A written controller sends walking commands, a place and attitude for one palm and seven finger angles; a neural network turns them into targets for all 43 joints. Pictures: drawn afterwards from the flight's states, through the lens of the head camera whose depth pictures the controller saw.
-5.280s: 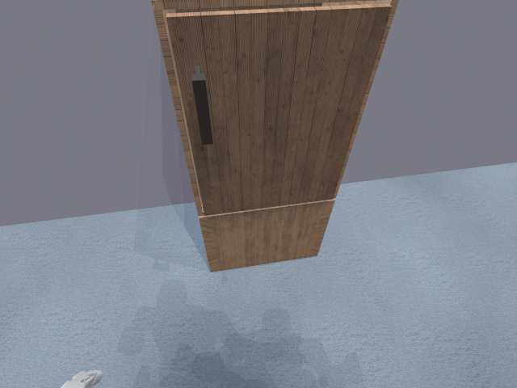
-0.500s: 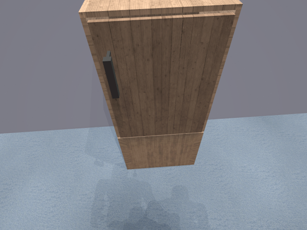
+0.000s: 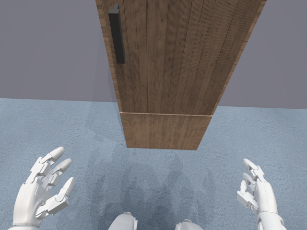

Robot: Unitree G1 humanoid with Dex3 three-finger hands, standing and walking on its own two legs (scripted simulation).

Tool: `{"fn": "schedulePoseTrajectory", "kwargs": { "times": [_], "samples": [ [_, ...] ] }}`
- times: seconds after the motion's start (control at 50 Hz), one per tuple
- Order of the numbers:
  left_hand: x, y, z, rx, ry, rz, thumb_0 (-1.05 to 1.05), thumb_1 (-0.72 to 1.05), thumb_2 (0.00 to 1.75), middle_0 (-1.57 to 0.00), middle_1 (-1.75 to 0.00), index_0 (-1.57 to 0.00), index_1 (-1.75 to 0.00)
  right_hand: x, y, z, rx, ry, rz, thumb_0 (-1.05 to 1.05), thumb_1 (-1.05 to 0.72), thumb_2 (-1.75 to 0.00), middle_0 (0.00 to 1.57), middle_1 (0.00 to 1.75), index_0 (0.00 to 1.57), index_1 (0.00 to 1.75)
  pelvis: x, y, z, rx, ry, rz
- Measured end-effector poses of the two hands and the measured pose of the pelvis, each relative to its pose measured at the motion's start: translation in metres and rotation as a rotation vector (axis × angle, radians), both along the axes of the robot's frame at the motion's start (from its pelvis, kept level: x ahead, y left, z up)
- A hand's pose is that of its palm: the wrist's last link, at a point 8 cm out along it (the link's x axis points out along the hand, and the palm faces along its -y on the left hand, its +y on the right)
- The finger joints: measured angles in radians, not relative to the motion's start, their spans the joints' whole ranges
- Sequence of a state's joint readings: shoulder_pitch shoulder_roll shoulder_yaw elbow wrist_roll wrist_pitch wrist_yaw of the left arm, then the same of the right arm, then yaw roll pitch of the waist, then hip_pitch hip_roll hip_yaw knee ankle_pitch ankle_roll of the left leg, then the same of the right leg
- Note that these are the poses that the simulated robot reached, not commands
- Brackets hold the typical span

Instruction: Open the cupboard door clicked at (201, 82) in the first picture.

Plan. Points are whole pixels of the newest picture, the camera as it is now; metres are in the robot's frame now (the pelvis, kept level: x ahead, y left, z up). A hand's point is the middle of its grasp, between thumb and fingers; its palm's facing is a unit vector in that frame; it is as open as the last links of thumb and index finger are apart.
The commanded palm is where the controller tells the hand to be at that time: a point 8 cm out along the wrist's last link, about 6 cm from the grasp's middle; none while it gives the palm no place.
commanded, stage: raise the hand with hooked fingers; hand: left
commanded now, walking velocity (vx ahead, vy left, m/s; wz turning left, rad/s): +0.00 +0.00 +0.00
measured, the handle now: (119, 35) +0.61 +0.18 +0.16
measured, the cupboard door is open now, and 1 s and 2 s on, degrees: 0 0 0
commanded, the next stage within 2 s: move the hooked fingers beside the handle in 1.66 s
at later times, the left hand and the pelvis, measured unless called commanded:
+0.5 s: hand (44, 158) +0.23 +0.26 +0.10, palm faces +0.09 -0.99 -0.05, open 11.7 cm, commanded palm +0.21 +0.31 +0.11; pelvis +0.00 +0.03 +0.03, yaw -1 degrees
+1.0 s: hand (25, 119) +0.28 +0.29 +0.16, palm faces +0.12 -0.99 -0.05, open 13.9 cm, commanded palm +0.25 +0.34 +0.17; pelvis +0.01 +0.03 +0.06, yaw +0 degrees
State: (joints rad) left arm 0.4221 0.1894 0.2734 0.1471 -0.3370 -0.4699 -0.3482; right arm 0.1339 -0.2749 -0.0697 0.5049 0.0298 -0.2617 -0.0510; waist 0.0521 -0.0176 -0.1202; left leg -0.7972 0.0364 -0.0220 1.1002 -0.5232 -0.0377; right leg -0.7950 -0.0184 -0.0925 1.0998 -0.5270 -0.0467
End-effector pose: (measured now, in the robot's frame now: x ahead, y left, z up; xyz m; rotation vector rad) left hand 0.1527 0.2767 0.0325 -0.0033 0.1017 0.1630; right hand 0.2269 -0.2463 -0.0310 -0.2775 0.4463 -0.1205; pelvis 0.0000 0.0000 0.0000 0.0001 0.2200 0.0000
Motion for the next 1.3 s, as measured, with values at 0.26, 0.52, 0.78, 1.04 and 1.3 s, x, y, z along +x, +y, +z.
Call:
{"fn": "schedulePoseTrajectory", "kwargs": {
  "times": [0.26, 0.52, 0.78, 1.04, 1.3],
  "samples": [
    [0.049, 0.016, 0.045, 0.04, -0.034, -0.113, 0.01, 0.29, 0.63, -0.24, -0.7, -0.24, -0.7, -0.074, 0.043, -0.031, 0.106, 0.244, -0.056, 0.01, -0.9, -0.89, 0.21, 0.3, 0.2, 0.3, -0.002, 0.012, 0.018, -0.031, -0.025, 0.003],
    [0.056, 0.036, 0.073, 0.062, -0.092, -0.079, 0.01, -0.02, 0.5, -0.26, -0.89, -0.26, -0.89, -0.094, 0.025, -0.008, 0.021, 0.239, -0.099, 0.01, -0.9, -0.89, 0.2, 0.3, 0.2, 0.3, -0.001, 0.031, 0.033, -0.03, -0.063, -0.004],
    [0.082, 0.055, 0.108, 0.068, -0.125, -0.061, 0.0, -0.32, 0.37, -0.29, -1.09, -0.29, -1.09, -0.055, 0.049, 0.02, 0.052, 0.127, -0.026, 0.01, -0.9, -0.89, 0.2, 0.3, 0.2, 0.3, 0.004, 0.033, 0.048, -0.029, -0.121, 0.002],
    [0.109, 0.068, 0.138, 0.053, -0.12, -0.047, -0.01, -0.48, 0.31, -0.3, -1.19, -0.3, -1.19, -0.056, 0.046, 0.019, 0.065, 0.168, -0.023, 0.01, -0.9, -0.89, 0.21, 0.3, 0.2, 0.3, 0.008, 0.025, 0.059, -0.02, -0.155, 0.001],
    [0.136, 0.065, 0.159, 0.027, -0.125, -0.07, -0.01, -0.49, 0.3, -0.3, -1.2, -0.3, -1.2, -0.069, 0.018, 0.023, 0.05, 0.191, -0.086, 0.01, -0.9, -0.89, 0.2, 0.3, 0.2, 0.3, 0.012, 0.017, 0.065, -0.011, -0.167, -0.016]
  ]
}}
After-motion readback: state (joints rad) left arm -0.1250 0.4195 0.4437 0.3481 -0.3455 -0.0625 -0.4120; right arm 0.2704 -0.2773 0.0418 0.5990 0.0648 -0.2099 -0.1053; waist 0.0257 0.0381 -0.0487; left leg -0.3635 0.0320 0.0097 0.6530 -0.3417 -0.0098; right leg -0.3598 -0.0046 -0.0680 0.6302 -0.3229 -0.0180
